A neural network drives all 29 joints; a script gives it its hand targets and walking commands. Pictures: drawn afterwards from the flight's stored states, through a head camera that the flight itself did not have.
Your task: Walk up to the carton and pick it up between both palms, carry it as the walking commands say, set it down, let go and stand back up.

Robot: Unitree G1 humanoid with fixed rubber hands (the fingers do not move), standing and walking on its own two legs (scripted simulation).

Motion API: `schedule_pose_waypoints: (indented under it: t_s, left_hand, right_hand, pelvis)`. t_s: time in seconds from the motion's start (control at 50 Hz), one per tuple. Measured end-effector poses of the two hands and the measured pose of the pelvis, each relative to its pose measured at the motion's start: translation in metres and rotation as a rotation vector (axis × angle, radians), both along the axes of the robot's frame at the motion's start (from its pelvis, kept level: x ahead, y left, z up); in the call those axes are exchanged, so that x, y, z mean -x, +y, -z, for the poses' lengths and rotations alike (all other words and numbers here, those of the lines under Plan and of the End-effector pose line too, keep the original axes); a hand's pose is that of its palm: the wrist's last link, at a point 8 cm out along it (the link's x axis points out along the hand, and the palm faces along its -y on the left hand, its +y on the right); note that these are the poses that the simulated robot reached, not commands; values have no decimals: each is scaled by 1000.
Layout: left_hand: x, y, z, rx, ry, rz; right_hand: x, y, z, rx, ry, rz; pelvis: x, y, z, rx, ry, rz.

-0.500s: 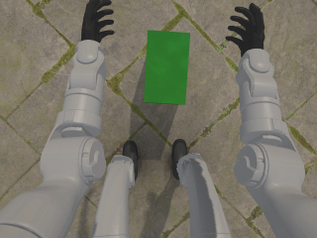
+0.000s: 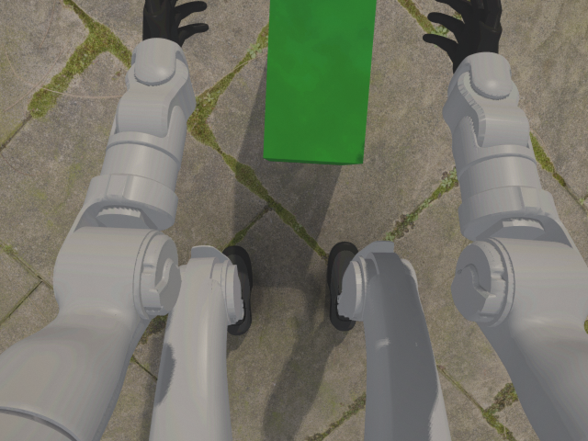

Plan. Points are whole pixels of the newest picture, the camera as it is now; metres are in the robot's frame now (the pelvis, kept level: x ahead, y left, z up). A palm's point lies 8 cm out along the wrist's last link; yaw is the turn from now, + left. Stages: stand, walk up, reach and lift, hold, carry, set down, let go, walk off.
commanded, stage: reach and lift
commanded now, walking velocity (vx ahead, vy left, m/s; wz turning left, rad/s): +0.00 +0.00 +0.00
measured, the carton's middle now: (313, 88) +0.54 -0.05 -0.42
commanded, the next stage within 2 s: none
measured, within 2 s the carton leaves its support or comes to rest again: neither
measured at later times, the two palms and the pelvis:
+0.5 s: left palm (204, 76) +0.54 +0.12 -0.28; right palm (422, 86) +0.51 -0.20 -0.28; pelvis -0.02 +0.00 -0.11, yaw +0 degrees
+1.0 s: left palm (213, 88) +0.54 +0.12 -0.35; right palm (405, 95) +0.51 -0.20 -0.35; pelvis -0.03 +0.00 -0.17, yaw +0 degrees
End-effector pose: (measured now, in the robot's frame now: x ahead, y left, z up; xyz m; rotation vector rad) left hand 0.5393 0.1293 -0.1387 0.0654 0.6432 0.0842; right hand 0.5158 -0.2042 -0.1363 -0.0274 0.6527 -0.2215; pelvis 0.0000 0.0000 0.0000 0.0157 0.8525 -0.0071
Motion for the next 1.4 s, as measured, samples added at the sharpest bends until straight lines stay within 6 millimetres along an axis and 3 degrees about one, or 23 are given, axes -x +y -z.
schedule_pose_waypoints:
  t_s: [0.32,0.78,0.96,1.2,1.4]
  left_hand:
    - [1,-8,91,5,42,16]
    - [7,-9,210,5,97,39]
    - [5,-7,217,14,83,37]
    - [3,-19,202,24,89,62]
    - [7,-36,207,37,90,95]
  right_hand:
    - [0,-1,91,-14,41,-3]
    - [7,1,213,-35,93,-13]
    - [2,1,218,-33,73,-15]
    - [4,6,205,-48,82,-34]
    - [4,23,209,-57,78,-59]
  pelvis:
    - [17,-1,76,-3,-67,1]
    - [31,1,155,1,-207,0]
    - [31,1,166,2,-252,0]
    - [32,2,159,2,-240,0]
    - [35,3,155,1,-254,0]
